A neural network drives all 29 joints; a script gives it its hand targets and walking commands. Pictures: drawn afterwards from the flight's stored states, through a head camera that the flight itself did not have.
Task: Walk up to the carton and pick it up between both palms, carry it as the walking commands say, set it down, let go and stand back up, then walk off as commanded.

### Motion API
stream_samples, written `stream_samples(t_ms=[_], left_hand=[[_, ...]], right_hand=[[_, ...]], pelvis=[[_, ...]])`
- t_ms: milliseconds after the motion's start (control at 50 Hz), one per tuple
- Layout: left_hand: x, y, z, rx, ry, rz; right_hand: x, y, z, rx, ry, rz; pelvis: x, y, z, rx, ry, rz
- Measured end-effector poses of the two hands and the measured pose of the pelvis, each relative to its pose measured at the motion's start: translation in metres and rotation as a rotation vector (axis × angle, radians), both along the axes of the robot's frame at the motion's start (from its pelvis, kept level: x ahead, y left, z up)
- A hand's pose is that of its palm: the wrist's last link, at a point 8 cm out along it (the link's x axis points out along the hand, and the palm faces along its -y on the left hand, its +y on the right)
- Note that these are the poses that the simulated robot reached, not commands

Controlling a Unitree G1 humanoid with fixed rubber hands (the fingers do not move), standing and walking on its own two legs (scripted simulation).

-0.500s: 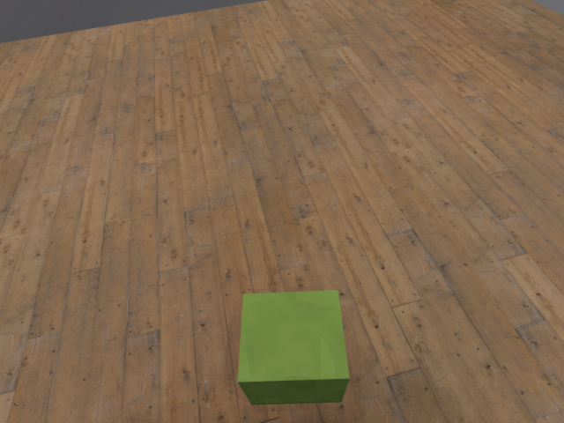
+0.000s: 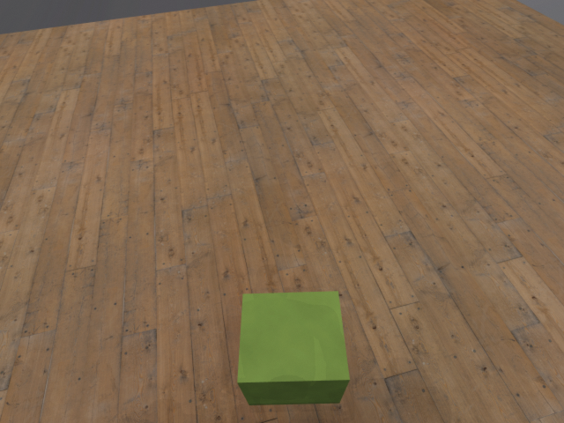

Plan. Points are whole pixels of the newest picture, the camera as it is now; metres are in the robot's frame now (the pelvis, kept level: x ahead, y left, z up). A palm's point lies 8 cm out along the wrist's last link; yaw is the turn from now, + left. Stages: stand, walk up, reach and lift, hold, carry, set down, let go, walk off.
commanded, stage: stand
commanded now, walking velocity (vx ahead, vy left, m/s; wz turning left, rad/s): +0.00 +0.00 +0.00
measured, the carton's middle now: (292, 349) +0.42 +0.03 -0.64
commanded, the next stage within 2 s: reach and lift in 0.46 s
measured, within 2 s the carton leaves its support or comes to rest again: neither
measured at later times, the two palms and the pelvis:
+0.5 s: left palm out of the picture -0.01 +0.22 -0.15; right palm out of the picture -0.02 -0.20 -0.15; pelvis -0.01 +0.01 -0.01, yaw +0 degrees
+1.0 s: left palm out of the picture +0.14 +0.22 -0.16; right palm out of the picture +0.14 -0.21 -0.16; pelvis -0.03 +0.02 -0.05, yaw +0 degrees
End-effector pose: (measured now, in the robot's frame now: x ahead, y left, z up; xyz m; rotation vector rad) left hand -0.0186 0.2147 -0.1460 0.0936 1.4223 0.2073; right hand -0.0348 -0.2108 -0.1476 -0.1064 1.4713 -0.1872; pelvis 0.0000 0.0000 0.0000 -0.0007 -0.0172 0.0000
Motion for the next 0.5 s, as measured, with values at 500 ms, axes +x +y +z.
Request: stream_samples(t_ms=[500], left_hand=[[0.011,0.009,-0.002,-0.015,-0.051,-0.020]], right_hand=[[0.019,0.013,-0.003,0.018,-0.077,-0.001]], pelvis=[[-0.014,0.012,-0.006,0.004,0.064,0.003]])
